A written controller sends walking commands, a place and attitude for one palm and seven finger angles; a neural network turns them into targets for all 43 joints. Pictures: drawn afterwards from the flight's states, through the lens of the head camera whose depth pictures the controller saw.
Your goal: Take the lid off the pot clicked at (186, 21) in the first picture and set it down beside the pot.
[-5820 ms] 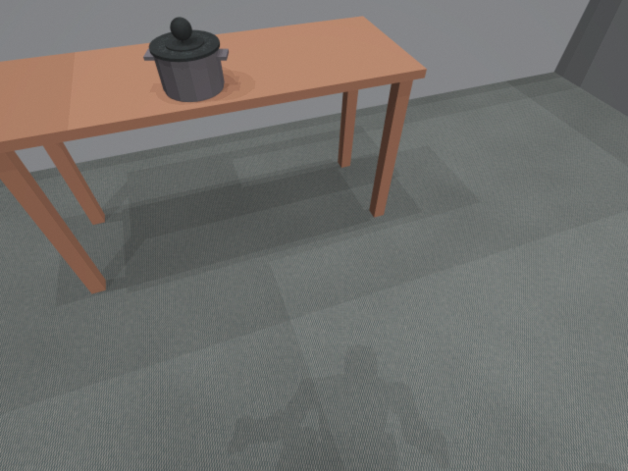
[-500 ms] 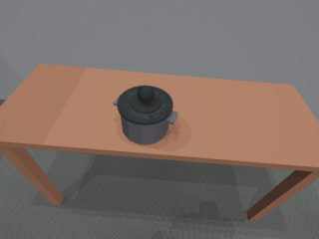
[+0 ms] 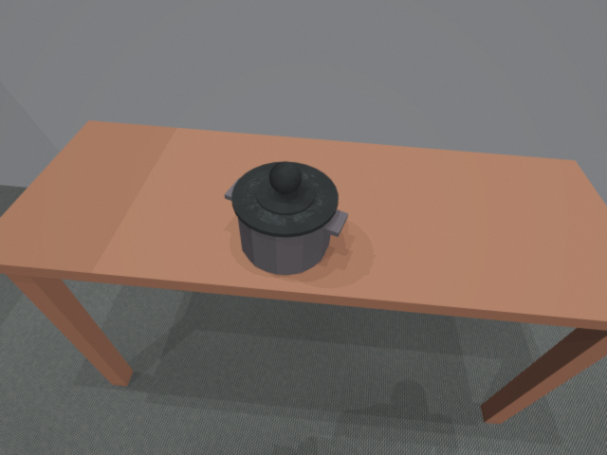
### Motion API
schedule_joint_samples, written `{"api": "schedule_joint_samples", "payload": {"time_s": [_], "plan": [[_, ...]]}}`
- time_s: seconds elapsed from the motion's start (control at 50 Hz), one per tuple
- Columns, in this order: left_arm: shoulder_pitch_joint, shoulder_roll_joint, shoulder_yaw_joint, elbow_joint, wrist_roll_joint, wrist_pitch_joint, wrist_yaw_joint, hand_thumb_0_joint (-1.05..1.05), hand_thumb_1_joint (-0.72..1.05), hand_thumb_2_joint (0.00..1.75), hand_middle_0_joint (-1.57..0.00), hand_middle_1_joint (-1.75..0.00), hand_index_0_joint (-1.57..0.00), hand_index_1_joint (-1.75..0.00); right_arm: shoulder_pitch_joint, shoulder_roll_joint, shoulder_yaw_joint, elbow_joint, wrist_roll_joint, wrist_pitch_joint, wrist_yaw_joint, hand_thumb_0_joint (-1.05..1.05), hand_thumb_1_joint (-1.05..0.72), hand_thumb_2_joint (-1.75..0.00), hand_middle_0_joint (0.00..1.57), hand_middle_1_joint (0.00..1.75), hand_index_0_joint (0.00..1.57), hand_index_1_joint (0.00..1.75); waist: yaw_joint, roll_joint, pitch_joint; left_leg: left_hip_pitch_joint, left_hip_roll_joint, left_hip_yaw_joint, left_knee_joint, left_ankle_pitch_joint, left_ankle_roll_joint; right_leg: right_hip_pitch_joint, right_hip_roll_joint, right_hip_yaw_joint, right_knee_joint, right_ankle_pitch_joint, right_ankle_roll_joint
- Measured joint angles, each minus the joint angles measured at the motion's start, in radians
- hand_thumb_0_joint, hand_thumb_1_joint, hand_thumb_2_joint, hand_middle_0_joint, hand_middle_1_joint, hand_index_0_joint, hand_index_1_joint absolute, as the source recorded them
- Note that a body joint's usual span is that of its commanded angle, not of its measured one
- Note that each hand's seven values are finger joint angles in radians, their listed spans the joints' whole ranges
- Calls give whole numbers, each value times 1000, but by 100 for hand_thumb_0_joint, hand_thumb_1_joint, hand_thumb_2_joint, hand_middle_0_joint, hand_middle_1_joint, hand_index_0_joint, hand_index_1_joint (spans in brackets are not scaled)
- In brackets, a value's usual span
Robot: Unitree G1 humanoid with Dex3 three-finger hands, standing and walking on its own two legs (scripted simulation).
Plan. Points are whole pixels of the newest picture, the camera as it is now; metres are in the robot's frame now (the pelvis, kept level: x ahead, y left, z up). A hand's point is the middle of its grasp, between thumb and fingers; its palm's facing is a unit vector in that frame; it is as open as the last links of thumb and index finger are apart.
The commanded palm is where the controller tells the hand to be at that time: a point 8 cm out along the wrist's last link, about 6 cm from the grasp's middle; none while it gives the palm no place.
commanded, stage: lift the closed hand beside the body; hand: left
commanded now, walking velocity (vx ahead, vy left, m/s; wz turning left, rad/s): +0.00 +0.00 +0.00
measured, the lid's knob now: (285, 177) +0.52 +0.08 +0.08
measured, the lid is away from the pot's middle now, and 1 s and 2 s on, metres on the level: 0.00 0.00 0.00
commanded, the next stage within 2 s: raise the hand higher, near the body in 0.54 s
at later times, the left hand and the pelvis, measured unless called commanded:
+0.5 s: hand out of the picture +0.12 +0.19 -0.05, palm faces +0.27 -0.91 -0.30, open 3.1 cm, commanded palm +0.09 +0.23 -0.02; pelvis +0.02 -0.03 -0.01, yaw +2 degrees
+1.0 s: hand (146, 407) +0.17 +0.20 +0.01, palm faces +0.26 -0.87 -0.41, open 3.1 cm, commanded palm +0.12 +0.24 +0.05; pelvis +0.04 -0.03 +0.00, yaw +1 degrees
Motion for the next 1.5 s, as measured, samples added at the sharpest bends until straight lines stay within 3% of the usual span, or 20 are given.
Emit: {"api": "schedule_joint_samples", "payload": {"time_s": [0.06,0.16,0.28,0.46,0.62,0.84,1.04,1.28,1.5], "plan": [[23,27,6,-238,-3,-24,53,3,96,90,-26,-36,-26,-37,-5,-36,3,-78,10,-83,-6,2,-93,-90,20,30,20,30,-18,24,-6,9,-11,-14,8,-3,4,13,-12,-14,15,-16,6],[-19,-4,54,-326,10,-65,11,2,95,90,-39,-51,-39,-52,-113,-61,-27,-218,-12,-77,27,2,-92,-90,20,30,20,30,-40,38,-35,-4,-6,-4,19,-6,-1,-13,-8,-3,43,-22,8],[55,-11,96,-472,2,-111,-33,1,92,90,-62,-76,-63,-77,-196,-59,-39,-398,-14,-50,19,1,-91,-90,20,30,20,30,-17,16,-35,-20,16,-15,46,-22,-19,-21,14,-14,57,-35,-10],[115,22,136,-565,-9,-93,-24,1,90,90,-100,-118,-101,-119,-214,-68,-27,-464,-34,-25,-19,1,-91,-90,20,30,20,30,30,20,-27,-64,30,-59,79,-44,-39,-37,30,-57,59,-56,-29],[126,36,163,-601,-7,-65,-19,1,90,90,-122,-142,-122,-143,-166,-34,-7,-400,-40,6,-35,1,-91,-90,20,30,20,30,29,38,-28,-49,31,-60,75,-64,-45,-26,31,-57,63,-80,-34],[192,58,193,-719,-4,-72,-24,1,90,90,-128,-149,-128,-150,-136,-32,-30,-348,-34,9,-45,1,-91,-90,20,30,20,30,11,54,-27,-2,33,-40,39,-72,-44,9,33,-37,37,-86,-31],[211,75,208,-833,-4,-90,-23,1,90,90,-129,-149,-129,-150,-172,-47,-43,-371,-34,-7,-48,1,-91,-90,20,30,20,30,25,57,-26,34,29,-36,11,-66,-39,47,30,-34,1,-74,-24],[186,91,219,-954,-6,-107,-27,1,89,90,-129,-150,-129,-150,-188,-29,-13,-405,-43,-6,-33,1,-91,-90,20,30,20,30,44,62,-22,68,21,-37,-15,-50,-31,85,23,-36,-32,-56,-17],[144,117,261,-1032,-16,-127,-22,1,89,90,-129,-150,-130,-150,-163,-27,3,-391,-45,0,-24,1,-91,-90,20,30,20,30,41,67,-6,79,23,-33,-22,-41,-28,99,25,-31,-48,-39,-14]]}}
